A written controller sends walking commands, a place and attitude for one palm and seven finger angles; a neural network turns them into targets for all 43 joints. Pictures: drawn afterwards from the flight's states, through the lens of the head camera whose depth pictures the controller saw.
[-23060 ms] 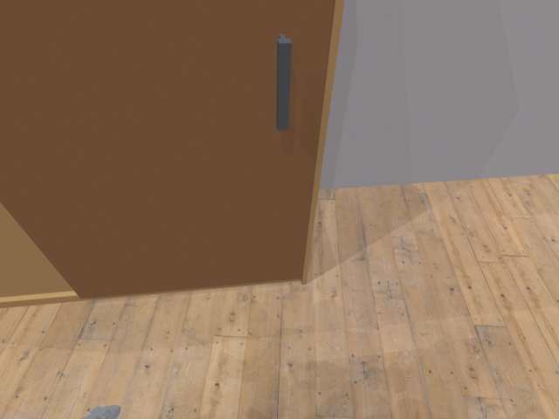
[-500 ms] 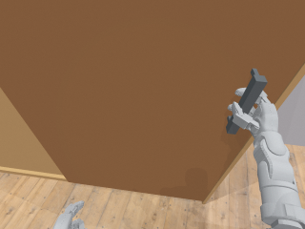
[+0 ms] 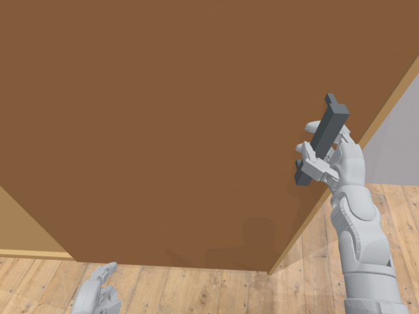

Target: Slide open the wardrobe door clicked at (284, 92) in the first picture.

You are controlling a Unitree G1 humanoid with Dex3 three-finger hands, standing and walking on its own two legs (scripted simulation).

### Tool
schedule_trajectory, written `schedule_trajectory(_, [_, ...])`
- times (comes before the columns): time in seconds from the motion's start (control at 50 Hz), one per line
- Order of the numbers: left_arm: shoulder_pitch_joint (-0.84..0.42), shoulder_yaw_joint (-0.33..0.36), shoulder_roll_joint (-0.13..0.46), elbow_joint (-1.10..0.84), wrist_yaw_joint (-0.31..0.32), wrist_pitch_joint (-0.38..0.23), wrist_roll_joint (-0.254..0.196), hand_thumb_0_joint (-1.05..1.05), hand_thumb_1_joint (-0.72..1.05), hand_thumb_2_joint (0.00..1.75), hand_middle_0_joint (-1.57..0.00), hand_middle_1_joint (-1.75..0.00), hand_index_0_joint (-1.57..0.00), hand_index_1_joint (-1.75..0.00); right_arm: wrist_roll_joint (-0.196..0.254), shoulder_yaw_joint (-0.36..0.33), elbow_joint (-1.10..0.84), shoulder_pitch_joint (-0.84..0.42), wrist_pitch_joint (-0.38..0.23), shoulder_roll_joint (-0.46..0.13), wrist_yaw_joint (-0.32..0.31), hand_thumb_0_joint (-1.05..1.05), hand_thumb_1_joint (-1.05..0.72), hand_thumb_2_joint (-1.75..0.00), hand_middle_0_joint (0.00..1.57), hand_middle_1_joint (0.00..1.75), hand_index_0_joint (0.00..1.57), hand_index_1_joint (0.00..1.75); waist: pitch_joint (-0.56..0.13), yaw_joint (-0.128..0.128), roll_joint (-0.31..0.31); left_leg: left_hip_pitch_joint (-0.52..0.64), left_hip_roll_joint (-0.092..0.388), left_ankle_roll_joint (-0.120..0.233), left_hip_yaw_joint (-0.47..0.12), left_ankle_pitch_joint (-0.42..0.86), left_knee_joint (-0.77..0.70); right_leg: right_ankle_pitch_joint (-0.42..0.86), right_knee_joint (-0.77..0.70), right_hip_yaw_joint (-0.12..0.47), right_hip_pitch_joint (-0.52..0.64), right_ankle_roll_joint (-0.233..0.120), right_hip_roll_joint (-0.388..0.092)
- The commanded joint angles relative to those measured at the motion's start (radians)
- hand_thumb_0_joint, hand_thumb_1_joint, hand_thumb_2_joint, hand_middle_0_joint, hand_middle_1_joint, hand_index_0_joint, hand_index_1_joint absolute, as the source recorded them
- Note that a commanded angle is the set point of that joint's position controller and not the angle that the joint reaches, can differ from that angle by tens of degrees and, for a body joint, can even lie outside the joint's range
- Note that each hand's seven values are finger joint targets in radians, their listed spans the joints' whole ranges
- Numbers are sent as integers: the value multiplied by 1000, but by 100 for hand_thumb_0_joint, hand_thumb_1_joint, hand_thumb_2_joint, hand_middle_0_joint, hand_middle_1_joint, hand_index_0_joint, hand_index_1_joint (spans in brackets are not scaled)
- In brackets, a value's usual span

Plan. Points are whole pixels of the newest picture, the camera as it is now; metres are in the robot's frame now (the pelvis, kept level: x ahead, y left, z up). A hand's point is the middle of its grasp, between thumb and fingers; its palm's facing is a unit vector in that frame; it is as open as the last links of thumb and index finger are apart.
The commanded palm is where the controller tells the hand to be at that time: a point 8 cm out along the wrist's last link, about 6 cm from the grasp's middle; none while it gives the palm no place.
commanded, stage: tug the door sideways, standing still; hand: right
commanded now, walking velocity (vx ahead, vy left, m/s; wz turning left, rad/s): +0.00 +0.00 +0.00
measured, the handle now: (314, 142) +0.41 -0.17 +0.14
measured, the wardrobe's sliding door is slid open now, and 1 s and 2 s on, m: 0.00 0.04 0.10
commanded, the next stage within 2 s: step sideways, sliding the door along in 0.60 s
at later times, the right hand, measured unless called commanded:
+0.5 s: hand (299, 161) +0.36 -0.13 +0.14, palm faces +0.07 +1.00 -0.03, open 6.1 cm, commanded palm +0.33 -0.12 +0.14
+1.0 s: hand (286, 160) +0.36 -0.11 +0.14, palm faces +0.12 +0.98 -0.15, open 6.2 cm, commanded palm +0.34 -0.14 +0.14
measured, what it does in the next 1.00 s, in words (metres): stands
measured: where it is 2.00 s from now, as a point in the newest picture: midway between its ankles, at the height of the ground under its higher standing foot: outside the picture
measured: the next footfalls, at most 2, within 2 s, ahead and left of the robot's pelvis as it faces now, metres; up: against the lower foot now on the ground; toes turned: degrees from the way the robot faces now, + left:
right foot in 1.34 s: +0.05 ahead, -0.04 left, +0.00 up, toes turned -7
left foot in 1.80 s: +0.13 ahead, +0.35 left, +0.00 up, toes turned +3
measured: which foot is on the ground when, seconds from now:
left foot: down 0.00-1.00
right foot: down 0.00-1.00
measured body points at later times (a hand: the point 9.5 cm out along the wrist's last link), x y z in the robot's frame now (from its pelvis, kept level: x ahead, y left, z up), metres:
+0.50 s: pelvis -0.01 -0.01 +0.00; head +0.00 +0.00 +0.45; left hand +0.15 +0.20 -0.11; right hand +0.35 -0.18 +0.14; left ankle -0.07 +0.12 -0.73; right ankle -0.04 -0.12 -0.73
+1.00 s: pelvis -0.04 +0.03 -0.01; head -0.01 +0.05 +0.44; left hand +0.11 +0.25 -0.13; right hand +0.35 -0.16 +0.15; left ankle -0.03 +0.11 -0.73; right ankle -0.04 -0.12 -0.73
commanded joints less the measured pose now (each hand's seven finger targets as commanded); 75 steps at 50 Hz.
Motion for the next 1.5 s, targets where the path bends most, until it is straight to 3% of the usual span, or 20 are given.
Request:
schedule_trajectory(0.0, [-46, 44, 99, -138, 7, -49, 4, 0, 90, 90, -20, -30, -20, -30, 1, 138, -267, -372, -61, 17, 32, 0, -90, -90, 45, 140, 45, 140, -332, 51, -9, -14, -14, 10, 14, 672, 9, 751, 37, 35, 320, -35, -2])
schedule_trajectory(0.28, [-74, 33, 78, -136, -2, -51, 8, 0, 90, 90, -20, -30, -20, -30, -31, 354, -236, -489, -89, 213, 11, 0, -90, -90, 45, 140, 45, 140, -296, 77, 1, -90, -15, 20, 26, 523, 17, 668, 42, 85, 328, -34, -12])
schedule_trajectory(0.66, [-63, 32, 69, -130, -24, -38, 13, 0, 90, 90, -20, -30, -20, -30, -69, 417, -162, -606, -104, 279, -59, 0, -90, -90, 45, 140, 45, 140, -306, 81, -4, -128, -28, 30, 32, 416, 24, 591, 31, 112, 327, -20, -13])
schedule_trajectory(0.68, [-50, 31, 76, -109, -19, -30, 14, 0, 90, 90, -20, -30, -20, -30, -70, 378, -96, -652, -97, 241, -65, 0, -90, -90, 45, 140, 45, 140, -282, 91, 14, -141, -30, 28, 28, 418, 17, 566, 33, 105, 309, -20, -8])
schedule_trajectory(0.7, [-68, 29, 124, -100, 21, -11, 29, 0, 90, 90, -20, -30, -20, -30, -109, -18, -146, -746, -186, -274, -126, 0, -90, -90, 45, 140, 45, 140, -237, 16, 12, -63, 14, 7, -29, 375, -24, 457, -23, 96, 241, -70, -72])
schedule_trajectory(0.76, [-95, 20, 79, -106, 33, 6, 32, 0, 90, 90, -20, -30, -20, -30, -102, 196, -64, -631, -239, 4, -104, 0, -90, -90, 45, 140, 45, 140, -211, 43, -30, -85, 1, -9, -1, 369, 62, 420, -45, 127, 272, -92, -111])
schedule_trajectory(0.82, [-95, 41, 91, -114, 35, 22, 34, 0, 90, 90, -20, -30, -20, -30, -87, 148, -55, -644, -257, -58, -102, 0, -90, -90, 45, 140, 45, 140, -237, 50, -156, -248, -38, 0, -14, -7, 250, 520, -83, 267, 425, -160, -244])
schedule_trajectory(0.88, [-143, 34, 85, -122, 40, 44, 30, 0, 90, 90, -20, -30, -20, -30, -76, 126, -22, -628, -245, -76, -113, 0, -90, -90, 45, 140, 45, 140, -164, 29, -136, -252, -19, 12, -42, -175, 292, 325, -128, 299, 335, -205, -313])
schedule_trajectory(0.96, [-137, 34, 99, -124, 45, 47, 12, 0, 90, 90, -20, -30, -20, -30, -82, 72, 12, -607, -258, -140, -117, 0, -90, -90, 45, 140, 45, 140, -137, -4, -14, 141, -21, 47, -28, 68, -100, 178, 115, 51, 48, -100, -193])
schedule_trajectory(1.0, [-138, 38, 69, -123, 44, 43, 6, 0, 90, 90, -20, -30, -20, -30, -98, 39, 52, -600, -259, -184, -121, 0, -90, -90, 45, 140, 45, 140, -104, 0, 355, 261, 202, 148, -376, 138, -288, -181, 455, -54, -228, -31, 6])
schedule_trajectory(1.02, [-135, 58, 80, -114, 38, 41, 0, 0, 90, 90, -20, -30, -20, -30, -114, 15, 112, -573, -245, -201, -129, 0, -90, -90, 45, 140, 45, 140, -61, -23, 410, 246, 271, 168, -525, 88, -333, -264, 639, 0, -314, -20, 55])
schedule_trajectory(1.12, [-119, 34, 49, -81, 25, 28, 15, 0, 90, 90, -20, -30, -20, -30, -124, 141, 4, -678, -345, -52, -121, 0, -90, -90, 45, 140, 45, 140, -68, 8, 40, 285, 206, 210, -233, 503, -171, -65, 564, 6, -263, -9, -14])
schedule_trajectory(1.2, [-120, 46, 56, -111, 30, 27, 19, 0, 90, 90, -20, -30, -20, -30, -125, 135, -85, -660, -380, -69, -134, 0, -90, -90, 45, 140, 45, 140, -116, -27, 124, 325, 180, 170, -215, 635, -167, -41, 295, -78, -160, -23, 0])
schedule_trajectory(1.26, [-115, 46, 56, -128, 34, 18, 15, 0, 90, 90, -20, -30, -20, -30, -123, 188, -180, -666, -386, -32, -124, 0, -90, -90, 45, 140, 45, 140, -190, -2, 121, 253, 136, 119, -144, 733, -18, 111, -16, -91, 94, -46, -11])
schedule_trajectory(1.28, [-98, 58, 72, -126, 38, 14, 16, 0, 90, 90, -20, -30, -20, -30, -118, 189, -218, -667, -390, -38, -123, 0, -90, -90, 45, 140, 45, 140, -242, 33, 65, 62, 105, 62, -97, 681, 150, 269, -137, -34, 366, -75, -64])
schedule_trajectory(1.3, [-106, 74, 106, -138, 36, 9, 23, 0, 90, 90, -20, -30, -20, -30, -109, 205, -246, -663, -397, -10, -121, 0, -90, -90, 45, 140, 45, 140, -267, 46, -120, -213, 15, -3, -40, 370, 408, 505, -185, 278, 586, -181, -303])
schedule_trajectory(1.32, [-123, 78, 109, -140, 22, 8, 24, 0, 90, 90, -20, -30, -20, -30, -91, 243, -264, -661, -402, 29, -111, 0, -90, -90, 45, 140, 45, 140, -289, 35, -257, -424, -38, -4, -121, -149, 665, 716, -171, 615, 722, -292, -554])
schedule_trajectory(1.34, [-179, 53, 80, -149, 4, 3, 17, 0, 90, 90, -20, -30, -20, -30, -80, 222, -266, -659, -393, 17, -111, 0, -90, -90, 45, 140, 45, 140, -267, 24, -147, -431, -42, 18, -248, -141, 839, 730, -159, 610, 668, -330, -591])
schedule_trajectory(1.4, [-189, 65, 92, -113, -6, 22, 20, 0, 90, 90, -20, -30, -20, -30, -106, 189, -375, -707, -355, -46, -104, 0, -90, -90, 45, 140, 45, 140, -165, 23, 8, -533, 26, 21, -194, -70, 903, 666, -137, 352, 535, -254, -495])
schedule_trajectory(1.48, [-145, 78, 88, -129, -19, 8, 7, 0, 90, 90, -20, -30, -20, -30, -116, 304, -310, -672, -297, 94, -79, 0, -90, -90, 45, 140, 45, 140, -139, 32, -140, -427, 41, -9, -46, 79, 757, 440, -189, 84, 386, -171, -342])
